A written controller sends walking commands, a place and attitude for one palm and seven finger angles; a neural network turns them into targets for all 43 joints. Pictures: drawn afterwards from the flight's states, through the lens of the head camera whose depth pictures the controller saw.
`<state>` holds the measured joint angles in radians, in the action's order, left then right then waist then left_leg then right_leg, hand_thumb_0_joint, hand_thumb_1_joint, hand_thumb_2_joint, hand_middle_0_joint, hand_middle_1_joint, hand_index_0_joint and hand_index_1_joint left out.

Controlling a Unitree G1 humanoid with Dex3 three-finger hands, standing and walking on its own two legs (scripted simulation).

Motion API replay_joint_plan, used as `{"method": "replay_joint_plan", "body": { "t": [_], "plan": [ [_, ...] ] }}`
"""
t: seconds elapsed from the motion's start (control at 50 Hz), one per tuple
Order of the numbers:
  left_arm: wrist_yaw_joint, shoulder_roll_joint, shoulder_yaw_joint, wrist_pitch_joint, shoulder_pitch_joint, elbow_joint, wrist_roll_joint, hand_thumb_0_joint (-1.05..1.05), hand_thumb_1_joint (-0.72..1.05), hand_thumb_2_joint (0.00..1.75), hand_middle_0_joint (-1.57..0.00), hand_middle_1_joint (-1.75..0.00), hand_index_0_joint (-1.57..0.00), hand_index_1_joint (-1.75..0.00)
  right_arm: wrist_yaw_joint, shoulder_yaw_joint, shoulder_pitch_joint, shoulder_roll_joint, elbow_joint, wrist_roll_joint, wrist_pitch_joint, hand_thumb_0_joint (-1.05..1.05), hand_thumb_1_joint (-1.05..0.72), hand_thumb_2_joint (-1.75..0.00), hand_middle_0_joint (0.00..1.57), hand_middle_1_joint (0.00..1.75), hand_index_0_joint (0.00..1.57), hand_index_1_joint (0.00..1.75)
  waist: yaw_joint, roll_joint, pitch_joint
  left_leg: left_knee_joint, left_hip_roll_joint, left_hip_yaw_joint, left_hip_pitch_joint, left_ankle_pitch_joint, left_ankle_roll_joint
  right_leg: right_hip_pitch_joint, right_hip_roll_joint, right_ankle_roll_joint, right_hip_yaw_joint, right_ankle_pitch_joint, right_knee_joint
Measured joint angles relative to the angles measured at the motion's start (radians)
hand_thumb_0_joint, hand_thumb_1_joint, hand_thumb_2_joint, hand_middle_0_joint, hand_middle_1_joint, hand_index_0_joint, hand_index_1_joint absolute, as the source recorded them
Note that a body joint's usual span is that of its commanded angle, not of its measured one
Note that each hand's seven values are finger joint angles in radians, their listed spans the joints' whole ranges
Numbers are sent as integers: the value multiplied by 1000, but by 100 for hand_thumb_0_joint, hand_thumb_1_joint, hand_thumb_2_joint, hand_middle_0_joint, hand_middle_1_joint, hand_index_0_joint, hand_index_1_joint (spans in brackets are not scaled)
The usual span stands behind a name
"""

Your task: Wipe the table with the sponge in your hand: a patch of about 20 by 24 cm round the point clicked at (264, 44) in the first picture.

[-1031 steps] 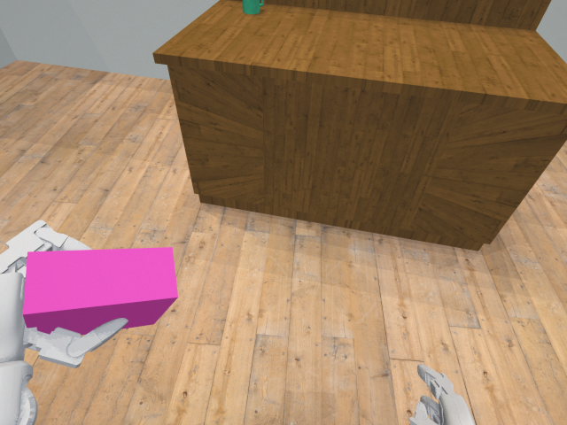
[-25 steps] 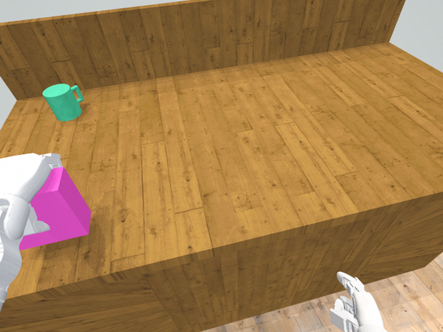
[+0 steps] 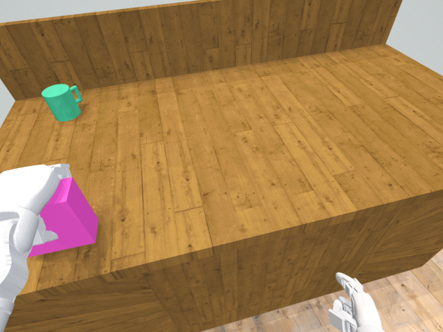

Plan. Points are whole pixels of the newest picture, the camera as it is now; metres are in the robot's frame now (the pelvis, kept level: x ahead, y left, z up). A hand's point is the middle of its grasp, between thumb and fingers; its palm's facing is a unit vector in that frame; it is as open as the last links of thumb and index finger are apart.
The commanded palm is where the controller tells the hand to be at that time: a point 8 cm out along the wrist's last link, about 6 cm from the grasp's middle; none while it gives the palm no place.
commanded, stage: lower the sponge onto the table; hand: left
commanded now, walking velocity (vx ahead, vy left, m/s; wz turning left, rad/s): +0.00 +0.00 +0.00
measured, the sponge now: (55, 225) +0.24 +0.36 +0.06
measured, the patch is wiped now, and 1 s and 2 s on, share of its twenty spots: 0.00 0.10 0.30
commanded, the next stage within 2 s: wipe forward along the first lane in 0.64 s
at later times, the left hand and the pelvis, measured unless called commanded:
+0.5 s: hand (49, 210) +0.25 +0.36 +0.10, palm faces -0.01 +0.00 -1.00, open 9.9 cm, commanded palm +0.23 +0.35 +0.15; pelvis +0.00 +0.00 +0.00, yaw +0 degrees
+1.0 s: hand (50, 201) +0.27 +0.37 +0.10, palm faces -0.05 +0.01 -1.00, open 9.9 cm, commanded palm +0.26 +0.36 +0.13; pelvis +0.00 -0.01 -0.01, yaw +0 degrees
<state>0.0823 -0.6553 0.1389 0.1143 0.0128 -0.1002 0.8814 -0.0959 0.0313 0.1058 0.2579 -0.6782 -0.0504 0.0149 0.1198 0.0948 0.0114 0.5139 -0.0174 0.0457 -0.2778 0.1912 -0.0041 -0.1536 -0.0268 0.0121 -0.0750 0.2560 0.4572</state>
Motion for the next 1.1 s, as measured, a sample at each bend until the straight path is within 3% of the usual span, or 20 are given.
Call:
{"method": "replay_joint_plan", "body": {
  "t": [0.3, 0.5, 0.62, 0.82, 0.96, 1.1],
  "plan": [
    [-17, 13, -9, -4, 14, -45, 20, 0, -48, 103, -76, -135, -76, -135, 1, -8, 10, 1, -2, -1, 3, 2, -90, -90, 20, 30, 20, 30, -7, -3, -8, 13, -2, 1, -18, 3, -1, -18, 3, -2, 0, 3, 12],
    [-61, 24, 2, -6, 1, -61, 23, 0, -48, 103, -76, -135, -76, -135, 3, -13, 13, 0, -9, 1, -3, 2, -90, -90, 20, 30, 20, 30, -9, -7, -14, 24, -6, -2, -29, 9, -3, -32, 6, -3, 5, 8, 25],
    [-58, 27, -1, 13, 10, -78, 27, 0, -48, 103, -76, -135, -76, -135, 3, -16, 18, 5, -9, -4, -6, 2, -90, -90, 20, 30, 20, 30, -12, -3, -22, 33, -6, 1, -40, 13, -3, -41, 6, -3, 2, 12, 34],
    [-45, 18, 3, -14, 31, -117, 35, 0, -48, 103, -76, -135, -76, -135, 4, -19, 26, 8, -5, -6, -15, 2, -90, -90, 20, 30, 20, 30, -15, 1, -34, 46, -7, 3, -63, 17, -4, -65, 8, -4, 2, 19, 50],
    [-50, 11, -4, -29, 117, -208, 44, 1, -48, 103, -76, -135, -76, -135, -1, -22, 39, 15, -18, -11, -20, 2, -90, -90, 20, 30, 20, 30, -15, -1, -42, 60, -5, 12, -94, 17, -5, -96, 7, -6, -6, 26, 71],
    [-32, -15, 4, -45, 208, -329, 64, 1, -48, 103, -76, -135, -76, -135, 2, -27, 60, 23, -19, -14, -34, 2, -90, -90, 20, 30, 20, 30, -34, -5, -53, 78, -11, 14, -131, 20, -6, -134, 13, -10, -7, 28, 89]
  ]
}}
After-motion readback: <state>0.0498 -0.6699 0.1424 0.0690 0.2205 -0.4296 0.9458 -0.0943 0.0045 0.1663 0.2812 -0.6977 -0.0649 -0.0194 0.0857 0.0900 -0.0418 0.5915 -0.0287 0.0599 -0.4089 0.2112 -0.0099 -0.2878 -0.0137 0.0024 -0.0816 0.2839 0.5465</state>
